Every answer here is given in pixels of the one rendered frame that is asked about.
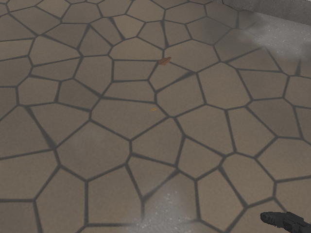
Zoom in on right robot hand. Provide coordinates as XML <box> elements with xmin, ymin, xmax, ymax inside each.
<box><xmin>260</xmin><ymin>212</ymin><xmax>311</xmax><ymax>233</ymax></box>

